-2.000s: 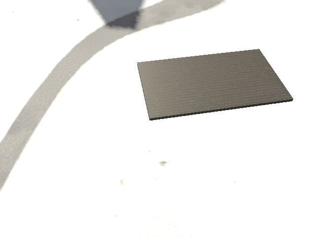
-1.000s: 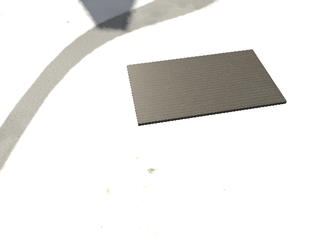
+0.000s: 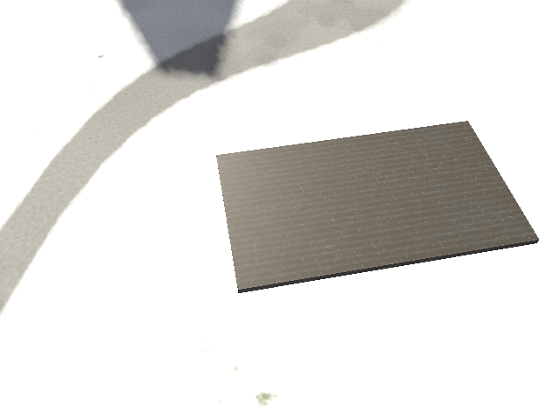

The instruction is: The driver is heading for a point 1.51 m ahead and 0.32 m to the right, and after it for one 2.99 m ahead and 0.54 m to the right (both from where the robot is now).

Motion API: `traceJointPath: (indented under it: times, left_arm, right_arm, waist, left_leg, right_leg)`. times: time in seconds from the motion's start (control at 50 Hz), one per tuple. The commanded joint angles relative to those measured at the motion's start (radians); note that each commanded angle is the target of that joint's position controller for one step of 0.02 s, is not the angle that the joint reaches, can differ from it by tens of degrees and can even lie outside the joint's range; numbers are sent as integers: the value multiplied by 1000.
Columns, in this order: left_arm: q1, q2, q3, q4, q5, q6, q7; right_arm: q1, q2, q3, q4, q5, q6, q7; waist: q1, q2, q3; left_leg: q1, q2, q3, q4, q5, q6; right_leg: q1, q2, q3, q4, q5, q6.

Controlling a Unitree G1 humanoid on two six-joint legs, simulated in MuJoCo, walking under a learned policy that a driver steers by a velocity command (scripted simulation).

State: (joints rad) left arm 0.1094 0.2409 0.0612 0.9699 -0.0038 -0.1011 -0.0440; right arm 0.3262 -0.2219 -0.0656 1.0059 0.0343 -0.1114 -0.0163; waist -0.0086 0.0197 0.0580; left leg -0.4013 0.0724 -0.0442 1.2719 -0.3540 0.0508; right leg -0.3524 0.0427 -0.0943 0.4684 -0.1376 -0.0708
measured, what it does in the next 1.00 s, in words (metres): walks ahead: left foot, then right foot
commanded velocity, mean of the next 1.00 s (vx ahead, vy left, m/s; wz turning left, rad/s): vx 0.50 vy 0.00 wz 0.00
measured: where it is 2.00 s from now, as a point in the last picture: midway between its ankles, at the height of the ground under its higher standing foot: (289, 201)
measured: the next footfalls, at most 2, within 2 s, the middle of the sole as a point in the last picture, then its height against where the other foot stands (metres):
left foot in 0.40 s outside the picture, level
right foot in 0.94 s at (326, 306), level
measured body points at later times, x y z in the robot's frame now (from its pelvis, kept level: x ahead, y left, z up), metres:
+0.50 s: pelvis +0.29 +0.06 -0.01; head +0.33 +0.08 +0.44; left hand +0.29 +0.33 -0.15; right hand +0.45 -0.19 -0.12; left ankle +0.39 +0.15 -0.73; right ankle +0.13 -0.08 -0.64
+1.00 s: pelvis +0.57 +0.02 -0.01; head +0.61 +0.01 +0.44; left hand +0.77 +0.26 -0.11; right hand +0.54 -0.25 -0.15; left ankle +0.39 +0.15 -0.71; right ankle +0.69 -0.09 -0.73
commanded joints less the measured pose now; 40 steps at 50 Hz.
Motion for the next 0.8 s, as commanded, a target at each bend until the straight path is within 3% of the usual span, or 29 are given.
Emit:
traceJointPath:
  times: [0.02, 0.06, 0.1, 0.14, 0.22, 0.28, 0.34, 0.38, 0.4, 0.42, 0.44, 0.46, 0.48, 0.5, 0.52, 0.54, 0.58, 0.62, 0.68, 0.74, 0.8]
  left_arm:
    - [21, 59, 4, -18, 11, -22, -3]
    - [55, 90, 6, 0, 9, -24, 13]
    - [99, 117, 10, 10, 9, -22, 31]
    - [140, 127, 11, 14, 6, -15, 43]
    - [221, 147, 14, 23, -7, -8, 50]
    - [285, 155, 18, 45, -15, 3, 50]
    - [300, 172, 28, 54, -17, 19, 54]
    - [258, 187, 33, 43, -16, 29, 55]
    - [243, 164, 24, 35, -13, 34, 54]
    - [253, 127, 6, 9, 5, 33, 54]
    - [376, -15, -32, 4, -2, 9, 44]
    - [314, 90, -11, 12, -28, -17, 39]
    - [219, 140, 2, -18, -47, -30, 36]
    - [166, 139, 2, -29, -42, -33, 43]
    - [141, 133, 10, -32, -26, -28, 49]
    - [161, 121, 14, -27, -20, -12, 51]
    - [189, 79, 12, -20, -19, 14, 53]
    - [143, 77, 13, -36, -12, 25, 56]
    - [37, 79, 17, -70, -1, 26, 54]
    - [-58, 62, 12, -94, -4, 19, 45]
    - [-144, 54, 3, -116, -11, 16, 35]
  right_arm:
    - [78, -45, -24, -46, -6, 14, -15]
    - [28, -48, -26, -74, -8, 28, -17]
    - [-66, -71, -31, -111, -22, 29, -15]
    - [-144, -71, -28, -136, -28, 24, -7]
    - [-299, -49, -10, -176, -20, 16, 14]
    - [-389, -53, -1, -209, -11, 11, 34]
    - [-407, -80, -3, -236, -7, 2, 53]
    - [-289, -129, -24, -212, -8, -3, 55]
    - [-118, -177, -50, -158, -12, -3, 50]
    - [76, -261, -74, -118, -26, -2, 39]
    - [131, -322, -83, -92, -35, 2, 47]
    - [123, -222, -54, -102, -30, 0, 49]
    - [33, -178, -41, -118, -24, -3, 45]
    - [-52, -155, -30, -138, -28, -4, 44]
    - [-107, -133, -24, -144, -37, -5, 46]
    - [-130, -107, -15, -143, -46, -8, 49]
    - [-113, -109, -16, -126, -41, -13, 50]
    - [-85, -140, -23, -112, -39, -15, 38]
    - [-38, -154, -26, -95, -36, -6, 20]
    - [-3, -160, -25, -84, -29, 0, 12]
    - [52, -166, -27, -60, -23, 6, 9]
  waist:
    - [-22, -79, -91]
    - [-31, -87, -38]
    - [-17, -69, -8]
    - [3, -58, 0]
    - [56, -58, 16]
    - [88, -60, 38]
    - [68, -80, 31]
    - [-12, -105, -47]
    - [-90, -91, -150]
    - [-146, 17, -309]
    - [-70, 291, -436]
    - [-103, 207, -430]
    - [-93, 160, -287]
    - [-63, 63, -211]
    - [-32, 25, -154]
    - [4, 36, -136]
    - [28, 45, -113]
    - [31, 34, -74]
    - [7, 27, -39]
    - [-20, 40, -16]
    - [-52, 43, 9]
  left_leg:
    - [-139, 100, -41, -23, 73, 20]
    - [-182, 113, -28, -103, 111, 2]
    - [-272, 122, -22, -214, 210, -25]
    - [-313, 115, -12, -350, 331, -36]
    - [-263, 59, 45, -598, 465, -38]
    - [-284, 37, 52, -691, 431, -31]
    - [-260, 17, 50, -748, 324, 4]
    - [-69, -37, 93, -777, 275, 40]
    - [162, -64, 111, -779, 294, 71]
    - [484, 116, -94, -746, 323, 139]
    - [799, 331, -597, -887, 119, 297]
    - [800, 316, -676, -959, 36, 269]
    - [683, 286, -518, -964, 94, 222]
    - [532, 252, -393, -984, 207, 201]
    - [397, 220, -311, -1014, 288, 190]
    - [318, 191, -251, -1047, 320, 180]
    - [252, 172, -192, -1100, 337, 190]
    - [232, 167, -144, -1139, 358, 198]
    - [262, 153, -93, -1166, 360, 186]
    - [271, 121, -27, -1173, 354, 155]
    - [319, 129, -5, -1164, 327, 147]
  right_leg:
    - [127, -269, 304, -311, 17, -169]
    - [79, -264, 263, -357, 32, -182]
    - [106, -265, 243, -376, 63, -188]
    - [148, -251, 211, -374, 102, -171]
    - [203, -226, 145, -368, 122, -136]
    - [310, -262, 146, -323, 116, -133]
    - [410, -313, 163, -253, 192, -113]
    - [423, -297, 134, -110, 470, -84]
    - [367, -243, 90, 88, 574, -56]
    - [153, -181, 38, 415, 331, -17]
    - [-243, 16, 70, 752, -351, 40]
    - [-359, -22, 213, 876, -432, 21]
    - [-430, -73, 196, 896, -356, 4]
    - [-398, -127, 171, 858, -263, 2]
    - [-350, -161, 164, 792, -203, 5]
    - [-286, -188, 173, 751, -167, 4]
    - [-245, -200, 164, 683, -144, 12]
    - [-292, -206, 156, 602, -78, 30]
    - [-369, -204, 149, 435, 79, 56]
    - [-339, -174, 119, 258, 215, 61]
    - [-318, -147, 93, 154, 241, 60]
